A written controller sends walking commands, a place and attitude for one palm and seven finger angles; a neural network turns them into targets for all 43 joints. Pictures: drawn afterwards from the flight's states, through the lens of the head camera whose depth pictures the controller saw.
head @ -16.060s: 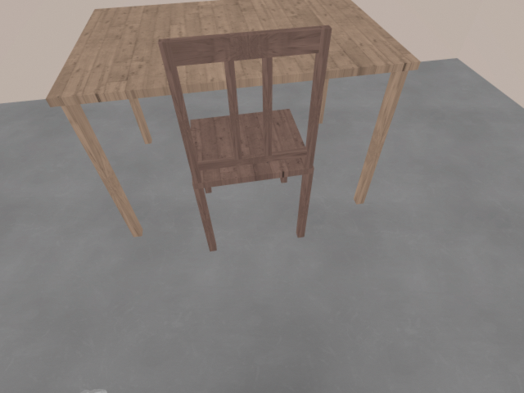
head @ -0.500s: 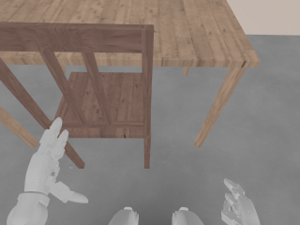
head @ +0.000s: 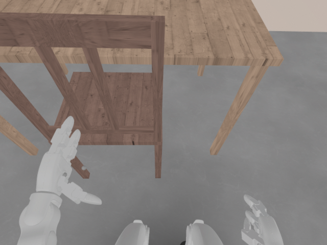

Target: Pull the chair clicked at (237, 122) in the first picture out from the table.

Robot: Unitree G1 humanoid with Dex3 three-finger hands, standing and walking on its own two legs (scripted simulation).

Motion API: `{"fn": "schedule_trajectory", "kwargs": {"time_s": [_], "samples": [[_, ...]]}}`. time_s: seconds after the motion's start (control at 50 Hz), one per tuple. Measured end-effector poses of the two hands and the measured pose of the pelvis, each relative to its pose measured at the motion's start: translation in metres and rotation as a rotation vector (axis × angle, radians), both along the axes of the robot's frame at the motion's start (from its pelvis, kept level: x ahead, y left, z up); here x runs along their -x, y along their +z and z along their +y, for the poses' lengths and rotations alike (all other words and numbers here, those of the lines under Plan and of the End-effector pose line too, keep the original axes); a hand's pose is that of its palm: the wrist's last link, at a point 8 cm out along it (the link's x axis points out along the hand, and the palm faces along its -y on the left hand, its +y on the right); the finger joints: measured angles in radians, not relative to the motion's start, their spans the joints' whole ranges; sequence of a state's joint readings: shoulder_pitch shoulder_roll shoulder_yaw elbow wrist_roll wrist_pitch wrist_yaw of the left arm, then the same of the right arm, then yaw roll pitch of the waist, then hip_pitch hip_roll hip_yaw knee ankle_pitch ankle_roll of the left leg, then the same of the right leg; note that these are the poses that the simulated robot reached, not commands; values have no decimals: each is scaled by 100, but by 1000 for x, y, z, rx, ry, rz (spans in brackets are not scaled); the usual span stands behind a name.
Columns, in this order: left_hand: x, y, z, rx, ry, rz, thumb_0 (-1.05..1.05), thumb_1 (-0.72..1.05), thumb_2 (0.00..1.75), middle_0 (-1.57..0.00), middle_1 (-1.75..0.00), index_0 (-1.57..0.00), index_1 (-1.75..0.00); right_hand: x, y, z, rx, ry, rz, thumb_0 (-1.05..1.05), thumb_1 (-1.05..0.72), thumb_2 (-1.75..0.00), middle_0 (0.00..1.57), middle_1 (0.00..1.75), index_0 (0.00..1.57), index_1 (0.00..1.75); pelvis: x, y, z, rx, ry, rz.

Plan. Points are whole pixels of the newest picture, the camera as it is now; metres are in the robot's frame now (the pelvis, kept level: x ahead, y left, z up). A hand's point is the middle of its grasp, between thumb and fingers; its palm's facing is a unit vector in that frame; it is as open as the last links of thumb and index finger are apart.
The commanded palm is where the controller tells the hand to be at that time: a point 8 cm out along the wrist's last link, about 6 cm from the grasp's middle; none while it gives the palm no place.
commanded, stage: aim the fingers beside a spindle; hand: left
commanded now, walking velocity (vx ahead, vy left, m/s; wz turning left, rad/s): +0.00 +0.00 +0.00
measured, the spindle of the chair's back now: (69, 96) +0.50 +0.30 +0.02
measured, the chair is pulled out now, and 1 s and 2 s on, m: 0.00 0.00 0.00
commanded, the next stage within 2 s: push the fingers through the gap in 1.62 s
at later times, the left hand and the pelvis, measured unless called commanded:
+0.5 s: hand (95, 156) +0.31 +0.18 +0.02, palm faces +0.00 -1.00 -0.02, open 17.0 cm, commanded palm +0.30 +0.24 +0.03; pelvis +0.00 +0.01 -0.01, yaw +0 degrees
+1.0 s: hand (107, 146) +0.35 +0.17 +0.00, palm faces +0.02 -1.00 -0.02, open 17.0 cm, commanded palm +0.33 +0.22 +0.01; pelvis +0.00 +0.01 -0.02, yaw -1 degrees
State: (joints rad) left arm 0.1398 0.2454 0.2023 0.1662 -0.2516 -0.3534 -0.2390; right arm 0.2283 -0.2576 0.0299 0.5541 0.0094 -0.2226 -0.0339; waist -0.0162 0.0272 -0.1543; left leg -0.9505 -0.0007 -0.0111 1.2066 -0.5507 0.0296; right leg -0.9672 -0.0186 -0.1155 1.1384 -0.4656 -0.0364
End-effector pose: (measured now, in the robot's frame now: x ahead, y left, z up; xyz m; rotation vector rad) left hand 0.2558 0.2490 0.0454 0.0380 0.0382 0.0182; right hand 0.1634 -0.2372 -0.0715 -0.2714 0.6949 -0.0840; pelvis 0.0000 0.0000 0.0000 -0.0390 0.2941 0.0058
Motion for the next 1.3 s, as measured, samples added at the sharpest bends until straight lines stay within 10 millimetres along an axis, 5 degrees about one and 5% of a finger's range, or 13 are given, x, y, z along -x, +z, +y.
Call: {"fn": "schedule_trajectory", "kwargs": {"time_s": [1.0,1.3], "samples": [[-76,-42,-27,16,-1,-16,-1,-50,30,-6,-8,-6,-8,26,-44,-2,9,-45,200,1,-90,-89,20,30,20,30,2,-24,7,-2,-18,90],[-78,-45,-30,3,17,-16,-1,-50,30,-6,-8,-6,-8,35,-49,-5,-3,-63,239,1,-90,-89,20,30,20,30,3,-24,5,-8,-24,93]]}}
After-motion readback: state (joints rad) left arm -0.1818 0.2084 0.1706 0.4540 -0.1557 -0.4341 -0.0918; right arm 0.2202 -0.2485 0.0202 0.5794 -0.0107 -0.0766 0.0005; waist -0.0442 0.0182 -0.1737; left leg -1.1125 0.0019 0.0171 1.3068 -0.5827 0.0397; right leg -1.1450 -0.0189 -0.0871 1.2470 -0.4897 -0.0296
